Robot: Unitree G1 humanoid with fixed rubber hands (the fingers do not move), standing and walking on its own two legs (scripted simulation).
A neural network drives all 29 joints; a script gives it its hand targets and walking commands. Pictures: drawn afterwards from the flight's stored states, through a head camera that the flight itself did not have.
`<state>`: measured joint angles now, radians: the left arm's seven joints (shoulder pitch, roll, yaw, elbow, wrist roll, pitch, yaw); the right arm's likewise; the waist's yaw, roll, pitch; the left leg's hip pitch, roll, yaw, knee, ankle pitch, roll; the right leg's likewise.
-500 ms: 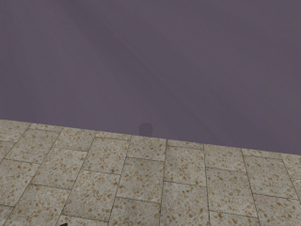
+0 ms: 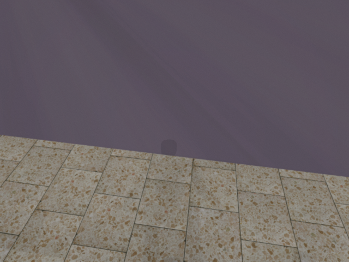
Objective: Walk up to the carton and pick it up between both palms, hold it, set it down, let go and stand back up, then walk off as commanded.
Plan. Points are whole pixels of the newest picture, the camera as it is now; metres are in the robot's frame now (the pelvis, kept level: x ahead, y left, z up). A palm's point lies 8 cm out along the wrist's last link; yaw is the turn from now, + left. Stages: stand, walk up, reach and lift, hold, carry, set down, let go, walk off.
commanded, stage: stand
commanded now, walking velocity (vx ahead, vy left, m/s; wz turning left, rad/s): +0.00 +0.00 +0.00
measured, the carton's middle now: out of the picture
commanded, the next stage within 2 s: walk up in 0.48 s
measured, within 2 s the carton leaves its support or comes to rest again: neither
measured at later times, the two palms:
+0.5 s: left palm out of the picture +0.09 +0.27 -0.11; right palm out of the picture +0.06 -0.29 -0.11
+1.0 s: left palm out of the picture +0.03 +0.36 -0.11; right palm out of the picture +0.13 -0.25 -0.08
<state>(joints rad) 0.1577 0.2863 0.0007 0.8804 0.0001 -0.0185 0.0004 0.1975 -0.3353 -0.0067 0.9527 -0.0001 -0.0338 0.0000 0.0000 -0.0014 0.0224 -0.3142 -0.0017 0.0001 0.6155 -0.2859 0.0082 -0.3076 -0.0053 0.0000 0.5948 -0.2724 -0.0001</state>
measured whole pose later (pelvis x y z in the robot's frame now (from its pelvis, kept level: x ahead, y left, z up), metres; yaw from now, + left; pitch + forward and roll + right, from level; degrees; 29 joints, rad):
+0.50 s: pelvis -0.01 +0.00 +0.00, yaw +0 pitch -1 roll -1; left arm 0.15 0.29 0.00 0.93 0.00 -0.02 0.00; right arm 0.20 -0.34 -0.01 1.00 0.00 -0.04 0.00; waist 0.00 0.00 0.02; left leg -0.31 0.00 0.00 0.57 -0.25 0.01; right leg -0.30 -0.01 0.00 0.54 -0.23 0.00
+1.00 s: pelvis -0.04 +0.04 -0.01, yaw +14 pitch -1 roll -2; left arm 0.02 0.35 0.03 0.94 0.00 0.00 0.00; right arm 0.20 -0.43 -0.07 0.81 0.00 0.07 0.08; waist 0.00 0.00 0.04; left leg -0.39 0.08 -0.03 0.75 -0.35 0.01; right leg -0.33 -0.18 -0.18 0.64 -0.27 0.01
